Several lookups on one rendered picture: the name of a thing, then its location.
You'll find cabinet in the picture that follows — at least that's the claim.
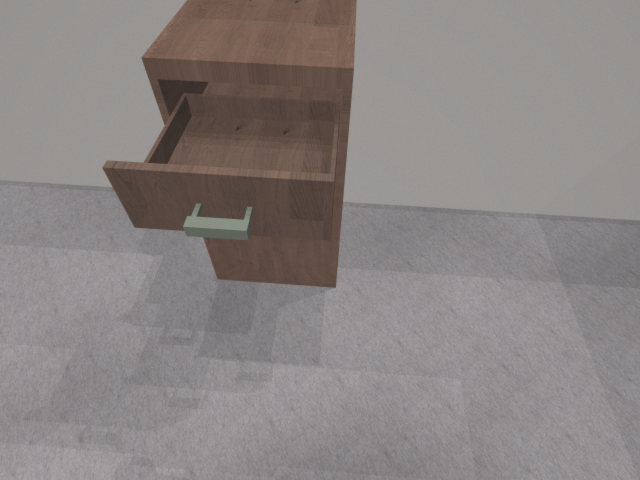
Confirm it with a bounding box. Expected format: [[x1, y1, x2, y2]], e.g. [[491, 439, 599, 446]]
[[141, 0, 357, 288]]

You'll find handle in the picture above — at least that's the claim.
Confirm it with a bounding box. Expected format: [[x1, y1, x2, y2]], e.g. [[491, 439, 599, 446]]
[[183, 203, 253, 240]]

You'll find drawer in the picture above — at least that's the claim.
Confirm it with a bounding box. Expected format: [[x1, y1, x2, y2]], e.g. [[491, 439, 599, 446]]
[[102, 93, 341, 241]]

